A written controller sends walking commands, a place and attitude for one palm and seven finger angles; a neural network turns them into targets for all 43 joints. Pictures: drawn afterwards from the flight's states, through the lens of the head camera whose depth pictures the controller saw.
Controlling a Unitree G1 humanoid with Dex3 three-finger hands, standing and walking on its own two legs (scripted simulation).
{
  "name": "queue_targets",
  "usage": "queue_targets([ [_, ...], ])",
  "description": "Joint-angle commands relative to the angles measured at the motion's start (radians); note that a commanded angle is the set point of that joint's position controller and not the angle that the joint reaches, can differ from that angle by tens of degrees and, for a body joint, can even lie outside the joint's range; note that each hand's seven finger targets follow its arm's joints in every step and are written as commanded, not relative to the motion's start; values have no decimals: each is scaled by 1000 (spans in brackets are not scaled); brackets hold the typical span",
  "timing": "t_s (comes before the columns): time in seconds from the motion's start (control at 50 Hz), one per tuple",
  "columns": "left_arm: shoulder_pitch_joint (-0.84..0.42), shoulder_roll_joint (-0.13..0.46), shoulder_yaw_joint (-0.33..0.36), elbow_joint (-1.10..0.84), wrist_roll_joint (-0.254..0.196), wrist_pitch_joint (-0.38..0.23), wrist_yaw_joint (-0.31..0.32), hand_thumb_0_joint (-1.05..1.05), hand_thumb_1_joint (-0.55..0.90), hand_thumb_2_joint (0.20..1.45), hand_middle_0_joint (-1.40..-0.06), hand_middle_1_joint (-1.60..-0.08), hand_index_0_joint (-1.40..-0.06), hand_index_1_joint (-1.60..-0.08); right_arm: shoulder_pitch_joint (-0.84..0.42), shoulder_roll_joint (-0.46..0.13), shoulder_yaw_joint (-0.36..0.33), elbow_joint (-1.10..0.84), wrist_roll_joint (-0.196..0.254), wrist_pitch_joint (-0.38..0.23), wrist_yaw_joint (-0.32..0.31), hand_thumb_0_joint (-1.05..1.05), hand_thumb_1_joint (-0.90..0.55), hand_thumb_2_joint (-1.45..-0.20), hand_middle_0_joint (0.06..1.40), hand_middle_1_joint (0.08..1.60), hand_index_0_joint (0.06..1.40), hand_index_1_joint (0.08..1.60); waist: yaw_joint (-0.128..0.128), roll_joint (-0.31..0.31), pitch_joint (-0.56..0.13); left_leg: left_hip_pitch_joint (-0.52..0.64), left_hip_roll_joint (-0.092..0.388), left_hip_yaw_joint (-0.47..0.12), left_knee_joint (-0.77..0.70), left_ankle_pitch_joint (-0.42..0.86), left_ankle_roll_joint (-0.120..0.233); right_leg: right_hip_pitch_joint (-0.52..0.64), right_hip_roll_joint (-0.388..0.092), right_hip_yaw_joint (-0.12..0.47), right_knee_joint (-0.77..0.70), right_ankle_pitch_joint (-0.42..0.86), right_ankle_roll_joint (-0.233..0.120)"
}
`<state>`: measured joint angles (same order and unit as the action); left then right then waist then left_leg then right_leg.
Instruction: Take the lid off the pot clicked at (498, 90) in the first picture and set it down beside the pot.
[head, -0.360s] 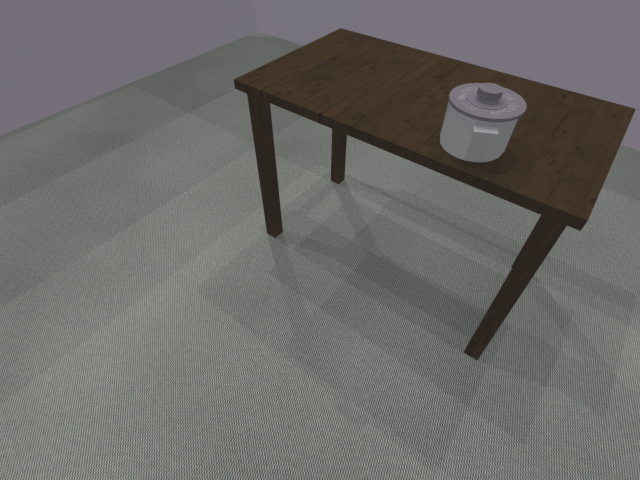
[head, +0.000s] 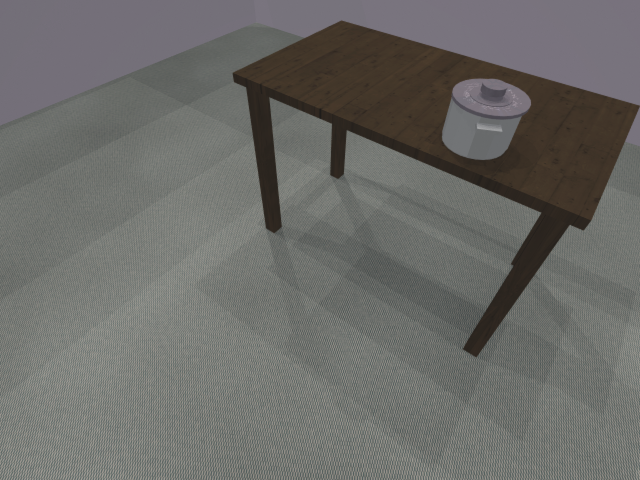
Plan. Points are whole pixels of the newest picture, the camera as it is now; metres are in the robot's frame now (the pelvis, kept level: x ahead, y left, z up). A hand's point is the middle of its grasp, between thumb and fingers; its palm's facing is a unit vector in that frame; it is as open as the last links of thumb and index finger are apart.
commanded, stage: look at it before walking up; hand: left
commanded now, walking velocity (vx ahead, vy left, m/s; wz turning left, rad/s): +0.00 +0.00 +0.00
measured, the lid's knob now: (494, 87) +0.89 -0.33 +0.07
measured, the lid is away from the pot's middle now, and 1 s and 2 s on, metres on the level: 0.00 0.00 0.00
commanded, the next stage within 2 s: walk to a spot facing it in 0.28 s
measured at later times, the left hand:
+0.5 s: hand out of the picture +0.08 +0.25 -0.16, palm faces -0.01 -0.94 -0.33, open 7.4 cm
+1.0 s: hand out of the picture +0.12 +0.23 -0.18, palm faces +0.06 -0.99 -0.15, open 7.4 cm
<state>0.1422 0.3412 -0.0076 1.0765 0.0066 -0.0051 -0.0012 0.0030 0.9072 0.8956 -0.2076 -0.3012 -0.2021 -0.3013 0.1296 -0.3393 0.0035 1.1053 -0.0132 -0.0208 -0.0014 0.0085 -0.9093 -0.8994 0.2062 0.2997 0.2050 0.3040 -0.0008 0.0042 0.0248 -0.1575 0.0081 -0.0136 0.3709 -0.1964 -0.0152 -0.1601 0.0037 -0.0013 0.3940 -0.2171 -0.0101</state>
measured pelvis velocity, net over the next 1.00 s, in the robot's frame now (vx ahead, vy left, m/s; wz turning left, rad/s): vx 0.13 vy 0.05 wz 0.01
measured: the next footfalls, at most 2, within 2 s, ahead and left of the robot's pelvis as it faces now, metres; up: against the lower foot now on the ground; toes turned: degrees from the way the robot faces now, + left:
right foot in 1.16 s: +0.29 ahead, -0.07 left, +0.00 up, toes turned -10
left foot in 1.56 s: +0.28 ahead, +0.17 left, +0.00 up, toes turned -15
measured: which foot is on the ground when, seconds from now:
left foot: down 0.00-1.00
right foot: down 0.00-0.72, up 0.74-1.00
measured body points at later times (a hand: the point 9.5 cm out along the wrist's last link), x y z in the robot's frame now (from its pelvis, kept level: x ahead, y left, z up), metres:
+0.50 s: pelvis +0.02 +0.00 +0.00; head +0.01 +0.00 +0.45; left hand +0.08 +0.30 -0.13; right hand +0.09 -0.28 -0.14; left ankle +0.00 +0.13 -0.75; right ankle +0.00 -0.11 -0.75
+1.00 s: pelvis +0.13 +0.05 +0.00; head +0.16 +0.07 +0.44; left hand +0.12 +0.28 -0.17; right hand +0.07 -0.15 -0.15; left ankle +0.05 +0.14 -0.75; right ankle +0.20 -0.07 -0.69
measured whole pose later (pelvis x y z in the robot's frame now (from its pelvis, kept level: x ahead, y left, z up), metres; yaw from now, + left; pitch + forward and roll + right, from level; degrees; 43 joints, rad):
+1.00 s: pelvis +0.13 +0.05 +0.00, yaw +1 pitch -1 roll +0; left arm 0.30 0.16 0.04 1.05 0.01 0.03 0.00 0.00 0.91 0.90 -0.20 -0.30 -0.20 -0.30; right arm 0.40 -0.10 0.00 1.13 -0.02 -0.05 -0.04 0.01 -0.91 -0.90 0.21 0.30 0.20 0.30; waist 0.00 -0.03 0.08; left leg -0.03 0.00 0.15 0.36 -0.32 0.04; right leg -0.53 -0.05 -0.06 0.91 -0.28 0.01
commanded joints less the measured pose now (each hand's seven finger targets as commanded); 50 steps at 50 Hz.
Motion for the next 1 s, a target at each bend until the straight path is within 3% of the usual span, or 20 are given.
queue_targets([
  [0.0,-38,215,47,-58,3,-25,12,0,900,900,-200,-300,-200,-300,-44,-205,-39,-57,5,-20,-16,0,-900,-900,200,300,200,300,0,-14,-73,21,106,-96,-45,148,40,22,-126,114,-67,140,-26],
  [0.36,-34,213,47,-53,3,-24,14,0,900,900,-200,-300,-200,-300,-53,-205,-38,-54,7,-20,-19,0,-900,-900,200,300,200,300,1,-6,-71,49,111,-91,-60,201,40,45,-125,105,-69,203,-21],
  [0.4,24,111,27,-28,3,-8,17,0,900,900,-200,-300,-200,-300,-4,-101,-13,-33,1,-5,-13,0,-900,-900,200,300,200,300,4,-9,-70,25,97,-78,-40,101,28,53,-123,88,-64,73,-2],
  [0.42,59,97,24,-22,7,0,17,0,900,900,-200,-300,-200,-300,18,-79,-10,-30,0,2,-10,0,-900,-900,200,300,200,300,11,-23,-59,6,85,-73,-22,12,32,39,-123,95,-66,-48,-3],
  [0.48,98,126,41,-26,13,10,9,0,900,900,-200,-300,-200,-300,40,-67,-12,-39,-9,12,-3,0,-900,-900,200,300,200,300,25,-81,42,-162,31,-45,56,-192,32,29,-156,163,-120,-327,-36],
  [0.52,158,161,58,-30,15,9,10,0,900,900,-200,-300,-200,-300,44,-53,-17,-64,-10,13,-3,0,-900,-900,200,300,200,300,45,-184,61,-266,2,23,215,-231,24,69,-255,264,-192,-420,-96],
  [0.56,183,155,72,-40,19,-7,15,0,900,900,-200,-300,-200,-300,32,-50,-29,-90,-10,6,1,0,-900,-900,200,300,200,300,49,-198,117,-355,42,30,358,-286,24,61,-344,324,-225,-367,-165],
  [0.6,177,139,78,-50,22,-24,15,0,900,900,-200,-300,-200,-300,62,-23,-33,-100,-3,-6,7,0,-900,-900,200,300,200,300,22,-131,117,-332,65,35,341,-284,31,52,-356,258,-180,-217,-184],
  [0.62,167,130,77,-55,22,-26,14,0,900,900,-200,-300,-200,-300,99,-6,-36,-92,-1,-10,10,0,-900,-900,200,300,200,300,3,-101,114,-243,60,56,268,-263,33,-3,-337,195,-134,-160,-169],
  [0.64,134,116,75,-60,19,-25,14,0,900,900,-200,-300,-200,-300,184,21,-33,-69,1,-15,11,0,-900,-900,200,300,200,300,-40,-85,88,-105,44,76,153,-179,35,-72,-294,113,-61,-135,-135],
  [0.66,127,76,69,-65,13,-20,11,0,900,900,-200,-300,-200,-300,285,16,-36,-36,1,-22,7,0,-900,-900,200,300,200,300,-67,-16,65,45,28,47,48,-123,44,-162,-204,14,76,-152,-84],
  [0.68,138,4,55,-85,4,-13,3,0,900,900,-200,-300,-200,-300,394,-69,-63,-6,-11,-30,-5,0,-900,-900,200,300,200,300,-102,241,46,154,191,-260,-87,-215,111,-331,-62,-102,372,-215,-12],
  [0.7,105,-35,42,-122,6,-21,3,0,900,900,-200,-300,-200,-300,478,-116,-75,10,-10,-31,-21,0,-900,-900,200,300,200,300,-109,324,55,212,348,-498,-204,-148,189,-504,5,-98,588,-386,12],
  [0.72,86,-15,47,-131,15,-26,11,0,900,900,-200,-300,-200,-300,473,-109,-71,3,-6,-24,-22,0,-900,-900,200,300,200,300,-98,218,68,193,386,-509,-175,-70,239,-527,-41,-20,692,-378,-9],
  [0.76,106,-47,51,-86,16,-24,10,0,900,900,-200,-300,-200,-300,374,-8,-46,-22,-4,-36,-30,0,-900,-900,200,300,200,300,-51,62,115,76,348,-333,-160,134,229,-498,-101,18,753,-250,-10],
  [0.78,140,-70,47,-69,15,-20,7,0,900,900,-200,-300,-200,-300,340,16,-38,-32,-3,-45,-34,0,-900,-900,200,300,200,300,-28,23,120,59,311,-227,-150,266,206,-458,-104,16,749,-190,0],
  [0.82,212,-108,43,-37,10,-8,7,0,900,900,-200,-300,-200,-300,325,46,-30,-23,3,-58,-45,0,-900,-900,200,300,200,300,7,44,71,80,266,-59,-112,549,174,-408,-89,5,720,-117,19],
  [0.84,223,-118,44,-35,10,-2,8,0,900,900,-200,-300,-200,-300,336,51,-28,-18,4,-61,-47,0,-900,-900,200,300,200,300,7,66,52,90,250,-9,-98,619,164,-392,-77,-4,689,-105,21],
  [0.86,225,-120,50,-41,10,5,7,0,900,900,-200,-300,-200,-300,329,53,-29,-18,5,-60,-50,0,-900,-900,200,300,200,300,14,105,49,97,248,20,-91,635,166,-394,-73,-14,658,-91,22],
  [0.98,103,-139,71,-109,13,20,-6,0,900,900,-200,-300,-200,-300,320,58,-54,-16,-2,-40,-58,0,-900,-900,200,300,200,300,-16,131,77,139,268,110,-31,615,155,-382,-58,-87,412,-26,14],
])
